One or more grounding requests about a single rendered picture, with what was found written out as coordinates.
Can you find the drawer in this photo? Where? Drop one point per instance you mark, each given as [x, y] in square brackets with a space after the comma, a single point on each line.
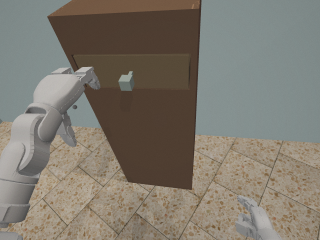
[167, 71]

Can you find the cabinet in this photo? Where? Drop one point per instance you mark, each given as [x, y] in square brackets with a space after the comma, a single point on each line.
[150, 130]

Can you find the handle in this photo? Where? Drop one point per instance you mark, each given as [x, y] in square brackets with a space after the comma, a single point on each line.
[126, 82]

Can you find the robot left forearm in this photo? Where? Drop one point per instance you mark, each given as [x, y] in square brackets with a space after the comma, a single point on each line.
[24, 158]

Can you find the robot right forearm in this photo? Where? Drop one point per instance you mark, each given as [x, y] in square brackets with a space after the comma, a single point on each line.
[267, 234]

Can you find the robot right hand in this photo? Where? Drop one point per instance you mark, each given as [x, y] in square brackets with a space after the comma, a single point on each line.
[258, 219]

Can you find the robot left hand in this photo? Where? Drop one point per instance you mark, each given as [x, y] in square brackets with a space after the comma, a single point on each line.
[61, 90]

